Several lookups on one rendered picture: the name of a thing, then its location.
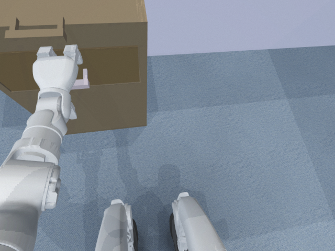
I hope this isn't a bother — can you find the robot right thigh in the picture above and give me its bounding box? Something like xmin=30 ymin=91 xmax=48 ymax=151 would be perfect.
xmin=172 ymin=196 xmax=227 ymax=251

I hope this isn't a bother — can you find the left robot forearm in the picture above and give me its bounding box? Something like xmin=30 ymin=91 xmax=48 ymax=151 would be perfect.
xmin=0 ymin=87 xmax=71 ymax=173

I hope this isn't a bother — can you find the drawer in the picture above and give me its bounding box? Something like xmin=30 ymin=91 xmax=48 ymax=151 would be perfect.
xmin=0 ymin=45 xmax=140 ymax=91

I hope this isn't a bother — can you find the left robot hand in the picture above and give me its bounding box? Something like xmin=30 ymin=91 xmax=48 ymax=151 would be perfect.
xmin=32 ymin=44 xmax=83 ymax=119

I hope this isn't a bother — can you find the left robot upper arm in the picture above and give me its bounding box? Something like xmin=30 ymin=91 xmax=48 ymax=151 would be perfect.
xmin=0 ymin=159 xmax=61 ymax=251

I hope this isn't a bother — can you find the handle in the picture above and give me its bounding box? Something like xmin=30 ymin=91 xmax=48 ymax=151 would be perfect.
xmin=71 ymin=69 xmax=90 ymax=90
xmin=5 ymin=28 xmax=67 ymax=45

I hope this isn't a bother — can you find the right robot foot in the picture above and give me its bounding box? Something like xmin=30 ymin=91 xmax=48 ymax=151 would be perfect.
xmin=170 ymin=213 xmax=188 ymax=251

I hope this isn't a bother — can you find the cabinet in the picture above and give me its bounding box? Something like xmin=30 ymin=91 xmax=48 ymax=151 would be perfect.
xmin=0 ymin=0 xmax=148 ymax=135

